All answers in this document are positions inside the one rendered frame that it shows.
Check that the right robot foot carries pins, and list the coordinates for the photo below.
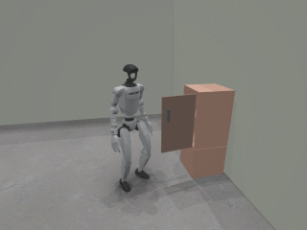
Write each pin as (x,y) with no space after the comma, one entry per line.
(125,185)

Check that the robot left forearm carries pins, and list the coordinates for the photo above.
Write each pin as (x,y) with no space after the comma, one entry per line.
(143,113)

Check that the robot foot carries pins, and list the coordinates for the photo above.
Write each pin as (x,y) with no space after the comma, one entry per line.
(142,174)
(125,185)

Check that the right robot upper arm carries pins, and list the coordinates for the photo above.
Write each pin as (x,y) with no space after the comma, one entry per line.
(117,92)

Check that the handle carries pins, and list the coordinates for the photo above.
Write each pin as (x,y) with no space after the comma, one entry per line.
(168,114)

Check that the left robot upper arm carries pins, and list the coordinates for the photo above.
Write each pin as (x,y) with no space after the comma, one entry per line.
(141,93)

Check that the left robot foot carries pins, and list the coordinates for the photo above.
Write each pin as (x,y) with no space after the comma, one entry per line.
(142,174)

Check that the robot right forearm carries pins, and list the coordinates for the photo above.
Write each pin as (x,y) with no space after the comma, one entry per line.
(113,122)

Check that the robot left hand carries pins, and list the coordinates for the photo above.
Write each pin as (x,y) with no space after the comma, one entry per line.
(149,127)

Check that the cupboard door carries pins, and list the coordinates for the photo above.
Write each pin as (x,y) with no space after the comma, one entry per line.
(178,133)

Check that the robot right hand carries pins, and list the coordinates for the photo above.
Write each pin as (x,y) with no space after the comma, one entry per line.
(115,142)

